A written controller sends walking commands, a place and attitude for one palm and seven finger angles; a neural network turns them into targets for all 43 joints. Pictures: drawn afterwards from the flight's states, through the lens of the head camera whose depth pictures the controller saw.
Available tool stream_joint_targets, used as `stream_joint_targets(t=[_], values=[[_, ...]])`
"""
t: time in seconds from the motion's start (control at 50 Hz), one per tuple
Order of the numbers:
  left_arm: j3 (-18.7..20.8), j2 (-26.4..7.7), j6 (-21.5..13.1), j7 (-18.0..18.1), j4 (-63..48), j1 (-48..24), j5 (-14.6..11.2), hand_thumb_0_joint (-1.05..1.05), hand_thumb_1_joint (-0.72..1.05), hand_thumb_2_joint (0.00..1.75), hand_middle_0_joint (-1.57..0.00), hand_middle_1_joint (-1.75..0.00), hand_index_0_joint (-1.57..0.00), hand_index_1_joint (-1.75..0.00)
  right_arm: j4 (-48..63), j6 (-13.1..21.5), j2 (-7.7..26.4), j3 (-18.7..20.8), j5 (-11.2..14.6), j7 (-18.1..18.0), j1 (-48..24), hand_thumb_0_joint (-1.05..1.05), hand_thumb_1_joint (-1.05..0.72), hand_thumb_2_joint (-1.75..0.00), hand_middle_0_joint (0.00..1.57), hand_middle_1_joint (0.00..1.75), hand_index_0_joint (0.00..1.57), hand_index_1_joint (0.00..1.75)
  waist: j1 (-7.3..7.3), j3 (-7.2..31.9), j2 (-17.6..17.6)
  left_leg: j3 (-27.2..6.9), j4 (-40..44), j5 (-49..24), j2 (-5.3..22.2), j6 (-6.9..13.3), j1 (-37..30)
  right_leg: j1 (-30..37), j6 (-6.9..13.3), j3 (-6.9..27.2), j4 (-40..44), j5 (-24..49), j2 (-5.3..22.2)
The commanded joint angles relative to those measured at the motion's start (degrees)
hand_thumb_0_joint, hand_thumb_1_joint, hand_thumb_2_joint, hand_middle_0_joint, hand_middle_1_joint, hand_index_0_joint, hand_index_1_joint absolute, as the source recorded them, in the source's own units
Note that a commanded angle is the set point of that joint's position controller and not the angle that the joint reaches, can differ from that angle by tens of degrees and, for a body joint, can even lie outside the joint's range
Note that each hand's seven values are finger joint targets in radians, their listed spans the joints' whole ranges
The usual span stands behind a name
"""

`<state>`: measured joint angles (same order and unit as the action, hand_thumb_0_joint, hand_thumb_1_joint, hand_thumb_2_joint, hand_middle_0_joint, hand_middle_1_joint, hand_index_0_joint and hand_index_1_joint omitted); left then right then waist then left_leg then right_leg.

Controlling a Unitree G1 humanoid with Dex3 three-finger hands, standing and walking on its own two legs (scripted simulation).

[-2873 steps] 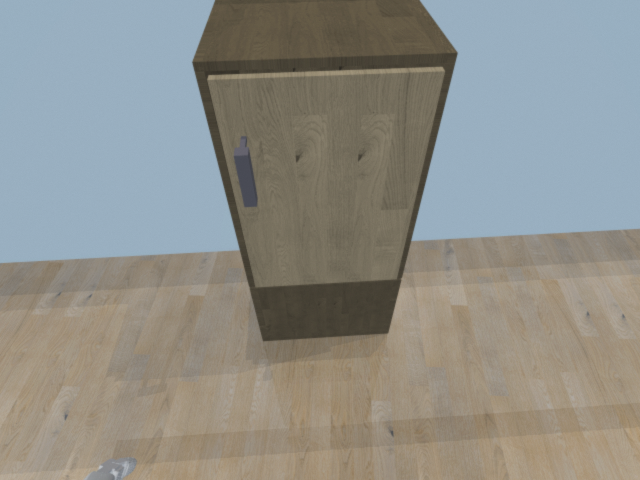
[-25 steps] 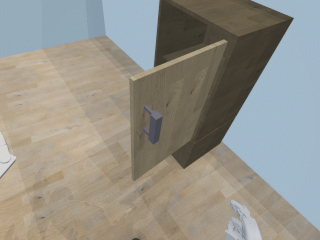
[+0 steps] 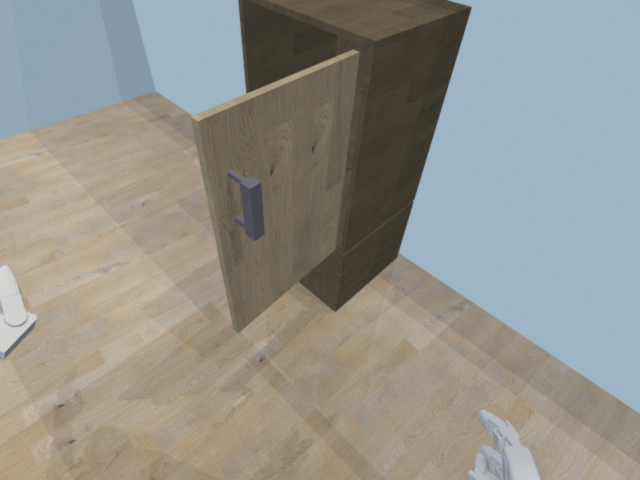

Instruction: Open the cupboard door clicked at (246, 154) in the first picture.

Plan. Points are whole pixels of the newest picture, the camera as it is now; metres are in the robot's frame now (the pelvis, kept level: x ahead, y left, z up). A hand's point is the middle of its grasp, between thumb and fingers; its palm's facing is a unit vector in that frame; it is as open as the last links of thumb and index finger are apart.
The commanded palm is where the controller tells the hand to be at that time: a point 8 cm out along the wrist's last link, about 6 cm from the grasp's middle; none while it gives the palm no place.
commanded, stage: stop stepping back and stand still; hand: left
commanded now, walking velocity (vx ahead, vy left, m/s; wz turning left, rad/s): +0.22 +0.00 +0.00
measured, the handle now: (244, 204) +0.56 +0.14 +0.02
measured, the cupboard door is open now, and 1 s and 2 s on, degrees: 94 94 94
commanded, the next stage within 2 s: let the arm hang, fingers relaxed in 0.54 s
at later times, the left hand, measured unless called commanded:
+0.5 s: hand out of the picture +0.14 +0.28 +0.18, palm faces +0.48 -0.74 -0.47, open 7.4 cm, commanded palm +0.08 +0.31 +0.18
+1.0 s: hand out of the picture +0.01 +0.19 -0.16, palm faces +0.16 -0.97 -0.16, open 6.8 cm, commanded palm none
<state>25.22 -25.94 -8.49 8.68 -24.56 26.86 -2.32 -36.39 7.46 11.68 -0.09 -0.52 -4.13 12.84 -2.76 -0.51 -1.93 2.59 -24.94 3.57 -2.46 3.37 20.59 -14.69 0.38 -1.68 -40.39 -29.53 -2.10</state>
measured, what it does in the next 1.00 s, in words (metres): steps on the spot: left foot, then left foot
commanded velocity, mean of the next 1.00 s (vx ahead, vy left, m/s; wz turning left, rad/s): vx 0.09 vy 0.00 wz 0.00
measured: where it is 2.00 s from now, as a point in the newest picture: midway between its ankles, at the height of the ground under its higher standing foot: outside the picture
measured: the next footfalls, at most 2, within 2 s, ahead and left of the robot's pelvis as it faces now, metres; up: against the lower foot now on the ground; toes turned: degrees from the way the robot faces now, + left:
left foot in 0.34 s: -0.04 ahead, +0.14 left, +0.00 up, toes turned +6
left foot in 0.84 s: -0.01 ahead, +0.14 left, +0.00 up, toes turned +9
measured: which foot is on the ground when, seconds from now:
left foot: down 0.00-0.04, up 0.06-0.32, down 0.34-0.58, up 0.60-0.82, down 0.84-1.00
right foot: down 0.00-1.00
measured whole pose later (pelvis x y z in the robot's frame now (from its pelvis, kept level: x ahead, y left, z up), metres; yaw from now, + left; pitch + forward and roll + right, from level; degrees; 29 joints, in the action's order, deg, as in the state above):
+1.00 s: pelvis -0.05 +0.01 +0.00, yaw +6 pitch -1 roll +0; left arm 2.0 -9.2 1.0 1.2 47.5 14.6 0.4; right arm -54.8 -1.9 9.4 -1.0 -2.3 -0.3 15.7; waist -0.1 -4.2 -2.1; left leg 2.0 -30.7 14.7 2.1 -0.8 15.0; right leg -15.3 4.1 -10.4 -29.0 -13.1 0.3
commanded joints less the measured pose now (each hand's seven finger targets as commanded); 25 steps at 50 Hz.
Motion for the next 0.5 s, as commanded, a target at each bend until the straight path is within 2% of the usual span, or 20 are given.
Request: stream_joint_targets(t=[0.0,0.02,0.04,0.06,0.08,0.1,0.12,0.14,0.16,0.24,0.26,0.28,0.3,0.32,0.34,0.36,0.38,0.42,0.44,0.48], values=[[7.65,-10.35,-4.65,0.49,-17.1,8.42,0.77,0.0,0.9,0.9,-0.2,-0.3,-0.2,-0.3,11.36,1.19,6.4,2.63,0.4,0.06,-7.12,0.0,-0.9,-0.9,0.2,0.3,0.2,0.3,3.38,2.89,7.0,-3.91,2.37,32.67,3.78,-3.61,17.77,15.98,3.21,1.88,16.95,-2.12,3.72],[9.51,-12.87,-4.68,0.57,-18.82,8.99,0.95,0.0,0.9,0.9,-0.2,-0.3,-0.2,-0.3,11.2,0.27,6.29,3.24,0.37,0.4,-6.68,0.0,-0.9,-0.9,0.2,0.3,0.2,0.3,3.33,2.75,-7.18,-0.88,-23.16,24.11,-1.41,-5.14,9.03,-2.24,7.07,20.21,30.97,-14.32,16.64],[8.22,-12.23,-4.98,0.46,-20.84,4.52,0.62,0.0,0.9,0.9,-0.2,-0.3,-0.2,-0.3,9.82,-0.44,7.1,3.38,-0.31,0.21,-7.51,0.0,-0.9,-0.9,0.2,0.3,0.2,0.3,2.76,-1.03,-10.96,-2.97,-40.05,20.88,-0.78,-5.78,11.23,-13.88,10.18,31.66,37.05,-18.47,25.82],[8.64,-12.46,-5.54,0.56,-21.81,-0.61,0.89,0.0,0.9,0.9,-0.2,-0.3,-0.2,-0.3,7.83,-0.3,7.57,3.76,-0.63,0.27,-6.57,0.0,-0.9,-0.9,0.2,0.3,0.2,0.3,1.64,-1.18,-8.09,-4.65,-47.79,17.54,0.71,-5.88,12.06,-17.54,9.6,29.93,37.08,-20.64,25.19],[9.06,-12.07,-5.78,0.37,-19.32,0.0,1.08,0.0,0.9,0.9,-0.2,-0.3,-0.2,-0.3,7.22,0.16,7.15,3.45,-0.67,0.23,-5.21,0.0,-0.9,-0.9,0.2,0.3,0.2,0.3,0.53,-0.37,-4.83,-5.14,-48.88,13.74,2.57,-5.59,12.74,-16.45,8.83,25.18,35.03,-18.59,22.38],[9.28,-11.71,-6.36,0.54,-15.31,0.77,1.5,0.0,0.9,0.9,-0.2,-0.3,-0.2,-0.3,6.99,0.19,6.2,2.8,-0.7,-0.08,-3.78,0.0,-0.9,-0.9,0.2,0.3,0.2,0.3,-0.03,0.76,-1.48,-3.7,-45.89,11.68,4.65,-5.2,11.17,-15.1,7.81,18.92,33.05,-14.7,19.24],[8.32,-11.76,-6.53,0.53,-14.26,-1.32,1.43,0.0,0.9,0.9,-0.2,-0.3,-0.2,-0.3,7.23,0.27,5.99,2.43,-0.4,-0.4,-3.43,0.0,-0.9,-0.9,0.2,0.3,0.2,0.3,-0.15,1.46,-1.2,-2.56,-39.96,11.89,5.39,-4.89,9.82,-13.32,6.87,15.01,31.66,-12.68,17.42],[7.71,-10.66,-6.62,0.62,-10.02,-0.44,1.74,0.0,0.9,0.9,-0.2,-0.3,-0.2,-0.3,6.84,0.6,6.3,2.71,-0.55,-1.17,-3.67,0.0,-0.9,-0.9,0.2,0.3,0.2,0.3,0.38,0.66,-0.17,-1.13,-34.83,12.05,5.17,-4.12,8.31,-12.75,6.51,13.03,30.58,-9.97,15.92],[6.55,-9.42,-6.8,0.72,-7.53,-1.14,1.75,0.0,0.9,0.9,-0.2,-0.3,-0.2,-0.3,6.39,1.1,6.27,2.72,-0.4,-1.71,-3.98,0.0,-0.9,-0.9,0.2,0.3,0.2,0.3,1.17,0.82,-0.03,0.36,-29.87,13.8,4.56,-3.4,7.37,-10.16,6.52,12.47,30.02,-8.71,15.63],[3.47,-7.17,-6.58,1.99,-7.14,-4.31,2.4,0.0,0.9,0.9,-0.2,-0.3,-0.2,-0.3,6.02,3.36,6.31,2.54,-0.49,-2.86,-3.42,0.0,-0.9,-0.9,0.2,0.3,0.2,0.3,2.78,2.83,-5.99,4.03,-8.4,21.22,3.18,-1.24,-2.01,-2.7,6.54,12.43,27.9,-8.36,15.84],[3.36,-6.81,-6.51,2.28,-8.25,-3.84,2.32,0.0,0.9,0.9,-0.2,-0.3,-0.2,-0.3,6.08,3.68,6.28,2.49,-0.6,-2.92,-2.62,0.0,-0.9,-0.9,0.2,0.3,0.2,0.3,2.39,4.11,-5.48,4.89,-2.21,20.62,2.18,-0.94,-6.04,-1.78,5.87,11.1,25.64,-8.1,14.0],[3.59,-6.83,-6.67,2.35,-9.86,-2.98,2.03,0.0,0.9,0.9,-0.2,-0.3,-0.2,-0.3,6.63,3.9,6.67,2.55,-0.63,-2.93,-1.77,0.0,-0.9,-0.9,0.2,0.3,0.2,0.3,1.93,5.1,-2.74,3.77,3.16,20.88,2.41,-0.57,-9.15,-0.95,4.54,8.96,21.19,-6.02,11.49],[3.37,-6.44,-6.96,2.24,-12.35,-2.7,1.62,0.0,0.9,0.9,-0.2,-0.3,-0.2,-0.3,7.51,3.96,7.65,2.83,-0.58,-2.81,-1.39,0.0,-0.9,-0.9,0.2,0.3,0.2,0.3,1.48,5.02,4.81,-3.6,8.38,23.8,6.82,1.39,-11.62,-3.29,2.57,6.69,12.56,-2.09,7.83],[3.82,-6.57,-7.44,2.36,-14.76,-1.7,1.64,0.0,0.9,0.9,-0.2,-0.3,-0.2,-0.3,8.43,3.91,8.73,3.27,-0.31,-2.57,-2.11,0.0,-0.9,-0.9,0.2,0.3,0.2,0.3,2.07,4.74,14.02,-15.7,9.28,20.96,15.33,4.46,-15.25,-9.71,0.59,1.61,2.28,5.35,3.47],[4.8,-7.81,-7.66,2.54,-16.55,-3.4,2.13,0.0,0.9,0.9,-0.2,-0.3,-0.2,-0.3,8.22,3.86,7.87,2.97,-0.25,-1.83,-2.23,0.0,-0.9,-0.9,0.2,0.3,0.2,0.3,1.96,3.72,14.68,-20.88,9.65,11.64,20.64,6.37,-15.38,-14.09,-0.56,-2.29,-4.06,3.57,2.38],[6.25,-9.24,-7.85,2.31,-16.35,-3.39,2.18,0.0,0.9,0.9,-0.2,-0.3,-0.2,-0.3,7.19,4.03,7.3,3.11,-0.25,-1.48,-2.51,0.0,-0.9,-0.9,0.2,0.3,0.2,0.3,1.76,3.15,11.82,-19.95,9.75,5.4,20.84,6.59,-14.8,-15.31,-0.81,-2.05,-7.1,2.61,2.16],[6.91,-10.29,-7.56,1.88,-16.49,-3.23,2.4,0.0,0.9,0.9,-0.2,-0.3,-0.2,-0.3,6.0,4.21,6.88,2.9,-0.75,-1.24,-3.3,0.0,-0.9,-0.9,0.2,0.3,0.2,0.3,1.32,1.29,14.68,-19.17,10.43,5.92,20.9,6.93,-10.66,-14.55,-0.86,-1.23,-9.12,2.57,3.29],[7.6,-11.05,-7.07,1.71,-18.54,-3.39,2.8,0.0,0.9,0.9,-0.2,-0.3,-0.2,-0.3,6.0,4.8,6.84,2.72,-0.34,-0.46,-3.37,0.0,-0.9,-0.9,0.2,0.3,0.2,0.3,1.96,-1.13,15.11,-11.63,7.83,3.47,18.17,5.41,-7.0,-9.88,-0.97,-2.64,-4.12,6.96,3.18],[5.64,-8.4,-6.84,1.75,-17.23,-2.34,2.63,0.0,0.9,0.9,-0.2,-0.3,-0.2,-0.3,6.19,4.83,6.95,2.66,-0.12,-0.33,-3.81,0.0,-0.9,-0.9,0.2,0.3,0.2,0.3,1.78,-1.86,16.26,-8.44,6.32,3.59,16.6,4.27,-4.54,-6.05,-1.11,-3.83,0.18,8.44,2.82],[5.81,-8.16,-6.36,1.85,-14.63,-0.16,2.04,0.0,0.9,0.9,-0.2,-0.3,-0.2,-0.3,6.35,4.33,7.33,2.58,0.09,-0.2,-3.66,0.0,-0.9,-0.9,0.2,0.3,0.2,0.3,2.05,-0.56,14.97,-5.24,2.38,5.39,14.73,2.59,-0.86,3.35,-0.75,-5.25,8.93,11.99,1.37]])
